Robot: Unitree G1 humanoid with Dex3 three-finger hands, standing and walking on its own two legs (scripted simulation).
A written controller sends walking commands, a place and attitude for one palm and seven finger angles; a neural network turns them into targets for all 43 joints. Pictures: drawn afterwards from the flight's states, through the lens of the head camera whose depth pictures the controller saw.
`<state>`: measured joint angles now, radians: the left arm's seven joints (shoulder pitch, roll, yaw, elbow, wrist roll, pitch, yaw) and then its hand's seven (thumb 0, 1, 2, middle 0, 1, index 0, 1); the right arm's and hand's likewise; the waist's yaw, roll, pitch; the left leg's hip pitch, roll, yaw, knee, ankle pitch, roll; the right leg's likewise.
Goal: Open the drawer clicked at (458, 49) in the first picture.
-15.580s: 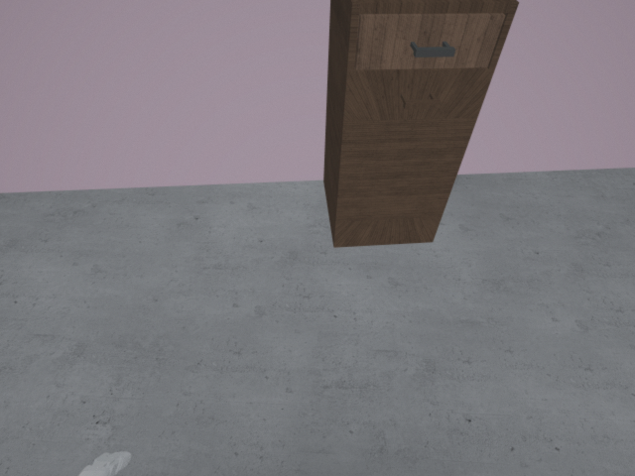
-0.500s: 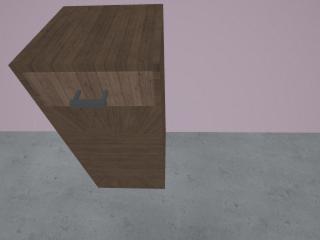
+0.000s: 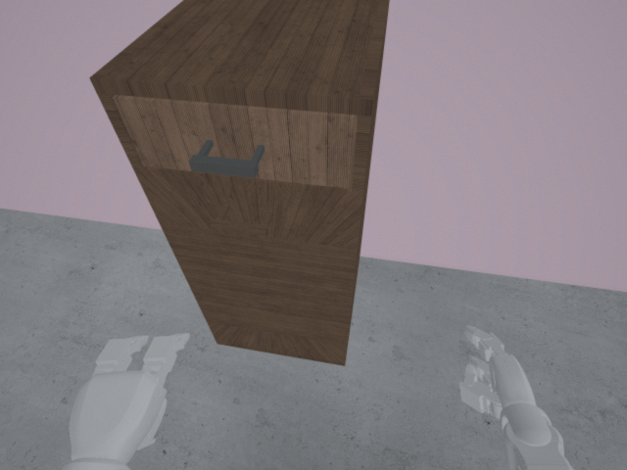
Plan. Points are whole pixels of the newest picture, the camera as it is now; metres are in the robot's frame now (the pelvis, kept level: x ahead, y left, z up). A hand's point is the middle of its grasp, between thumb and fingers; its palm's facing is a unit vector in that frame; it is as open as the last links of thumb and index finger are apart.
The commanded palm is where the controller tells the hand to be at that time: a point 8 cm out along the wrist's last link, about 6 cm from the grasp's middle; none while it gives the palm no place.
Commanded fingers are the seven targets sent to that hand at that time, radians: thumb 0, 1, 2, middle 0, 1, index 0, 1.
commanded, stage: raise the hand with hooked fingers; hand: left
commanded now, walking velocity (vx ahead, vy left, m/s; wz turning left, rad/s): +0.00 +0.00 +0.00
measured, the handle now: (228, 157) +0.52 +0.25 +0.10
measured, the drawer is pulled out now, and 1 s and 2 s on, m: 0.00 0.00 0.00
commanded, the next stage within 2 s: move the hooked fingers above the handle in 1.36 s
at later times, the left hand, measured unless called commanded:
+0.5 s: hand (122, 287) +0.25 +0.27 +0.12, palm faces +0.16 -0.11 -0.98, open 12.2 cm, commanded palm +0.22 +0.27 +0.18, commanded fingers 0.00 -0.34 0.37 -0.29 -1.10 -0.29 -1.10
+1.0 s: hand (102, 191) +0.30 +0.28 +0.22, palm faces +0.12 -0.02 -0.99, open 13.8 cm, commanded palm +0.27 +0.28 +0.27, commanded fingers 0.00 -0.50 0.30 -0.30 -1.20 -0.30 -1.20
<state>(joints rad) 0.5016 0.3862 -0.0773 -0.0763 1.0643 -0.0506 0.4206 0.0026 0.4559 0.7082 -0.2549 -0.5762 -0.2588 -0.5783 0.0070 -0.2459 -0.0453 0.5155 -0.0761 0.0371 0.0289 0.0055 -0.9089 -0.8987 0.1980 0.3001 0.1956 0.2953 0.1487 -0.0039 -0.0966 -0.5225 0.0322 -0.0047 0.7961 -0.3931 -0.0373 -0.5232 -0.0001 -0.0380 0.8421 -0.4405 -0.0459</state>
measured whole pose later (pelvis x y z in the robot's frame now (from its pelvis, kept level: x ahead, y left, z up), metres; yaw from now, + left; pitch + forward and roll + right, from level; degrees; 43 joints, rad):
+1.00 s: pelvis -0.01 +0.03 +0.04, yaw +1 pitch -3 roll +0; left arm -0.24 0.59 -0.04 -0.05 0.85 0.10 -0.16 0.00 -0.48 0.30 -0.32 -1.19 -0.32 -1.19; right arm 0.08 -0.25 0.04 0.64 0.02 0.10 -0.01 0.01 -0.90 -0.90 0.20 0.30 0.20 0.30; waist 0.10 0.11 0.01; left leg -0.15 -0.01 -0.01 0.39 -0.19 0.00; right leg -0.13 -0.03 -0.04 0.40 -0.22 0.01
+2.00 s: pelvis +0.00 +0.04 +0.04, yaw +1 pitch +1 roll +0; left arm -0.40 0.55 -0.08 0.18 0.89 0.07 -0.11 0.00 -0.49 0.30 -0.32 -1.20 -0.32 -1.20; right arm 0.16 -0.27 0.00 0.66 0.04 0.12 0.00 0.01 -0.91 -0.90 0.20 0.30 0.20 0.30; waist 0.06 0.09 -0.01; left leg -0.24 -0.01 0.00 0.40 -0.19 0.01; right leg -0.22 -0.04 -0.03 0.42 -0.23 0.01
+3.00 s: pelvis +0.02 +0.03 +0.03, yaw +0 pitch +8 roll +0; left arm -0.68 0.52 -0.15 0.63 0.93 -0.08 -0.09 0.00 -0.49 0.30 -0.32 -1.20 -0.32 -1.20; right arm 0.26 -0.27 -0.04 0.68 0.04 0.16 -0.05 0.01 -0.91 -0.90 0.20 0.30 0.20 0.30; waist -0.01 0.06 -0.06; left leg -0.38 0.01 0.00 0.52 -0.28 0.00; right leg -0.36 -0.02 -0.03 0.53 -0.30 0.00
